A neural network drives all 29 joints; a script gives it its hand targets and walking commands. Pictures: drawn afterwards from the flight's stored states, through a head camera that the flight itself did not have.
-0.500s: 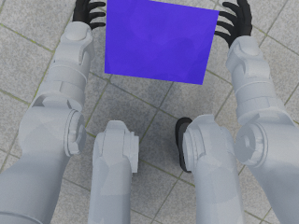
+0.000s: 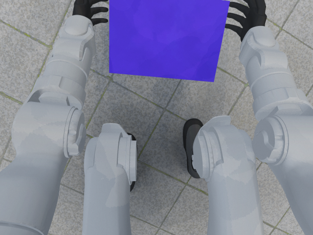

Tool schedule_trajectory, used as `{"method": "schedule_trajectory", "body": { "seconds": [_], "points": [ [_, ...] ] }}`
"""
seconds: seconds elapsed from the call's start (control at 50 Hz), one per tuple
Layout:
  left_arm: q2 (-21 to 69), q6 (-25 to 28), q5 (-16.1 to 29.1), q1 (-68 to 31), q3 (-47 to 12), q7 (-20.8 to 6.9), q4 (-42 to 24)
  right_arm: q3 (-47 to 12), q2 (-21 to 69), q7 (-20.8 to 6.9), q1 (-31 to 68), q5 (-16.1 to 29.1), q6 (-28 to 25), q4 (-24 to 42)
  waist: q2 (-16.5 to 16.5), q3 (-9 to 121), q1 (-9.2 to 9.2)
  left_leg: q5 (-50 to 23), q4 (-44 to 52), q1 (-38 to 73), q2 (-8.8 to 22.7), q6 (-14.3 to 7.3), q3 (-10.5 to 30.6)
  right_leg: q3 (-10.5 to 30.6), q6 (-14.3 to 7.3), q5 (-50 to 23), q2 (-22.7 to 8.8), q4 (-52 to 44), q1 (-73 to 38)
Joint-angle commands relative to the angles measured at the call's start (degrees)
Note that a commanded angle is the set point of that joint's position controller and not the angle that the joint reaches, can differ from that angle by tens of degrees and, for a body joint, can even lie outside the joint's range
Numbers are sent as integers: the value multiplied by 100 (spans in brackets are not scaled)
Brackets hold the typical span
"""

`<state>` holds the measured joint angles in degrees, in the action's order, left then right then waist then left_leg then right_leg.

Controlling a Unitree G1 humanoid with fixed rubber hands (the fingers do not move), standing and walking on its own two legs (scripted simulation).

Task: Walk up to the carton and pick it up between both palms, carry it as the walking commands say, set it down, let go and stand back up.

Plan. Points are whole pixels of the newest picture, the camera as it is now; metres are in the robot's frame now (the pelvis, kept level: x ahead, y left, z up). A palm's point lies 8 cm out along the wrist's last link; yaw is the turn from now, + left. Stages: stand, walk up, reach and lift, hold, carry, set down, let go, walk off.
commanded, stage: set down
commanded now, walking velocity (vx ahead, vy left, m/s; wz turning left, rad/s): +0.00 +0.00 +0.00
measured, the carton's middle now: (164, 39) +0.51 -0.03 -0.27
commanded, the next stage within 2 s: none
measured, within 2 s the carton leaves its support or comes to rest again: rests again in 0.92 s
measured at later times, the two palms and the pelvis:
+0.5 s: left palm (86, 20) +0.54 +0.14 -0.18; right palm (251, 28) +0.50 -0.21 -0.17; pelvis +0.00 +0.00 +0.00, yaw +0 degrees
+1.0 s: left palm (88, 18) +0.55 +0.14 -0.19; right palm (248, 25) +0.51 -0.21 -0.18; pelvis +0.00 -0.01 -0.01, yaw +0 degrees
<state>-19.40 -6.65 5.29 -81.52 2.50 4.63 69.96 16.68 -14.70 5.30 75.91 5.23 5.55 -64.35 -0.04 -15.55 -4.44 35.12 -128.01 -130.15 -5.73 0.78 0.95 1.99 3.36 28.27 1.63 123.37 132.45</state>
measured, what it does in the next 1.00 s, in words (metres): stands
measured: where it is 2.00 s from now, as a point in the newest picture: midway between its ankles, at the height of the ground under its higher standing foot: (161, 164)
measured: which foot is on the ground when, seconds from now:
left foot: down 0.00-1.00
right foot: down 0.00-1.00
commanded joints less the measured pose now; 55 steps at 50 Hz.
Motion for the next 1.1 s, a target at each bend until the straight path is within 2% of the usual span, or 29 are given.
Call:
{"method": "schedule_trajectory", "body": {
  "seconds": [0.0,0.26,0.54,0.72,0.9,1.08],
  "points": [
    [4301,326,259,-2980,-861,-1283,-1250,-1258,4280,-1269,2923,194,-126,792,-455,5251,-48,-1439,1317,1709,-64,-134,-180,-533,-242,-1546,254,-494,-2675],
    [4188,373,205,-2792,-839,-1288,-1114,-1279,4184,-1248,2889,354,-260,612,-410,5129,35,-1740,1214,1759,-19,-160,-121,-490,-223,-1830,267,-395,-2607],
    [3821,321,53,-2647,-646,-1339,-805,-1070,3872,-1230,2704,291,-249,266,-380,4605,58,-1320,1224,1469,57,-204,-77,-425,-243,-1465,232,-422,-2464],
    [3669,277,-62,-2422,-577,-1370,-606,-932,3747,-1242,2472,237,-248,52,-404,4301,90,-1295,1193,1444,101,-205,-21,-394,-249,-1419,233,-407,-2349],
    [3671,285,-84,-2225,-620,-1380,-580,-937,3733,-1248,2287,265,-304,7,-446,4310,65,-1611,1100,1577,119,-185,33,-396,-248,-1697,238,-318,-2328],
    [3004,405,-62,-2055,-608,-1188,-526,-814,3018,-1043,2083,351,-467,-149,-433,4503,70,-1764,1033,1779,169,-133,37,-423,-207,-1859,200,-273,-2488]
  ]
}}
